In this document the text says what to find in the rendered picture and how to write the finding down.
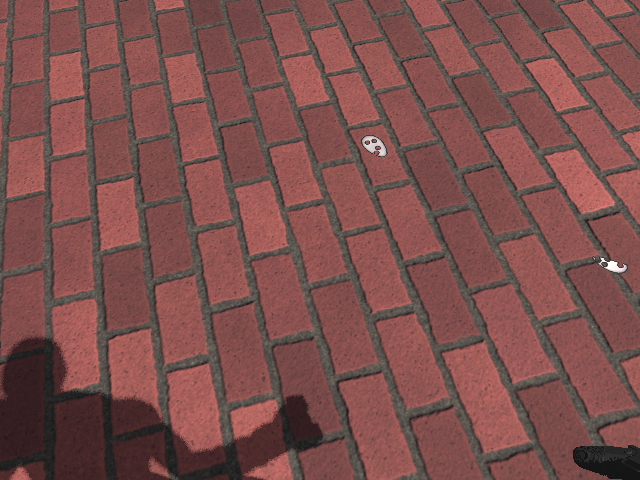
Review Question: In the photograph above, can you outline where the robot right hand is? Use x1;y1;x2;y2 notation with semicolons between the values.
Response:
573;445;640;480

